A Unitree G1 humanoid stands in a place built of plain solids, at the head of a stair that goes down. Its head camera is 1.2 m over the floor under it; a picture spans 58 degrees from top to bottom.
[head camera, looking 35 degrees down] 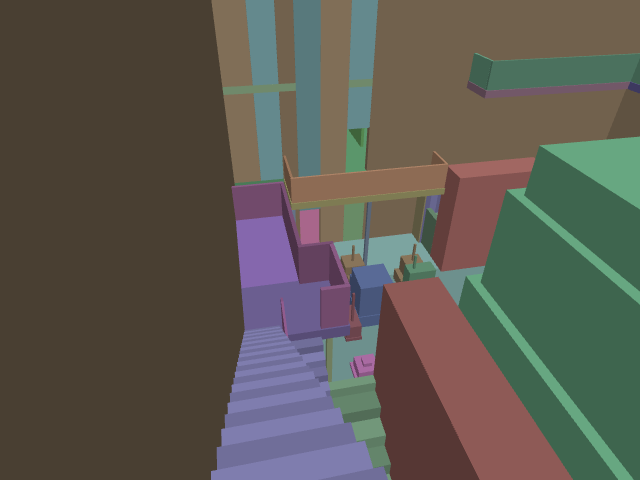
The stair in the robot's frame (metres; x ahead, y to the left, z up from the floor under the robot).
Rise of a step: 0.20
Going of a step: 0.23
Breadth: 0.74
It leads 11 degrees to the left of straight ahead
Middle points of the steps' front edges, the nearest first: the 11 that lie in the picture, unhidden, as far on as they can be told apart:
1.10 0.14 -0.81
1.32 0.19 -1.02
1.55 0.23 -1.22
1.78 0.28 -1.42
2.01 0.33 -1.63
2.24 0.37 -1.83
2.47 0.42 -2.03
2.70 0.47 -2.24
2.93 0.51 -2.44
3.16 0.56 -2.64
3.38 0.61 -2.85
